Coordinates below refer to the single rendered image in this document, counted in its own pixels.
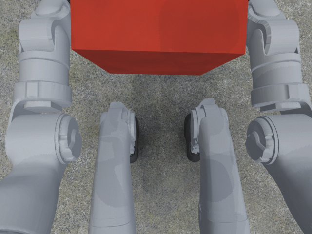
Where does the robot right shin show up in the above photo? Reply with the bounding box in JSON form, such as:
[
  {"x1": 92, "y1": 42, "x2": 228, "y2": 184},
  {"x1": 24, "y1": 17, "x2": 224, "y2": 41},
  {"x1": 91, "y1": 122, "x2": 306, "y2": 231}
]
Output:
[{"x1": 190, "y1": 98, "x2": 229, "y2": 153}]

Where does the robot left upper arm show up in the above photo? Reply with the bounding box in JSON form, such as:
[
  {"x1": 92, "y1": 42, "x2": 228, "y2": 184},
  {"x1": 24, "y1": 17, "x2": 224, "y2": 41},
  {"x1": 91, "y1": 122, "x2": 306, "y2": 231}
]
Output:
[{"x1": 0, "y1": 113, "x2": 82, "y2": 234}]

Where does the carton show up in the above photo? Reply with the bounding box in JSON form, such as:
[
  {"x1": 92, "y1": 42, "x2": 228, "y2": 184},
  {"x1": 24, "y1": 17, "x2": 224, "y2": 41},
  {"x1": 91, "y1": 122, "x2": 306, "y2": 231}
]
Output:
[{"x1": 70, "y1": 0, "x2": 248, "y2": 76}]

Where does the robot right upper arm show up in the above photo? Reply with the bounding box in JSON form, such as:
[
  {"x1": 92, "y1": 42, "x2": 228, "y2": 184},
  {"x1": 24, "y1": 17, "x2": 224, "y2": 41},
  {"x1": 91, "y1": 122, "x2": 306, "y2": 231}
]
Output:
[{"x1": 245, "y1": 114, "x2": 312, "y2": 234}]

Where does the left robot foot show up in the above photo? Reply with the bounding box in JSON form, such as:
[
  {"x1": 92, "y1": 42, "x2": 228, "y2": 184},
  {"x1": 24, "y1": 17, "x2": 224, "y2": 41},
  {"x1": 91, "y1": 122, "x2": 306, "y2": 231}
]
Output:
[{"x1": 130, "y1": 116, "x2": 139, "y2": 163}]

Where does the robot left forearm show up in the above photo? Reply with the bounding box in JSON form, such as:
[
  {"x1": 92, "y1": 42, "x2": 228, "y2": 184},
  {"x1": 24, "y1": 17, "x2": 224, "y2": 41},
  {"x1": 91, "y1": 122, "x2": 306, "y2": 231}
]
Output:
[{"x1": 5, "y1": 0, "x2": 72, "y2": 160}]

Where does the robot right forearm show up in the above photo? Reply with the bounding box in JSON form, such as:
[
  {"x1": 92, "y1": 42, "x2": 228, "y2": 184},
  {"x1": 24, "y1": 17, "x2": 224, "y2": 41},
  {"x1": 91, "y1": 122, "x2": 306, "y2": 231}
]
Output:
[{"x1": 246, "y1": 0, "x2": 312, "y2": 118}]

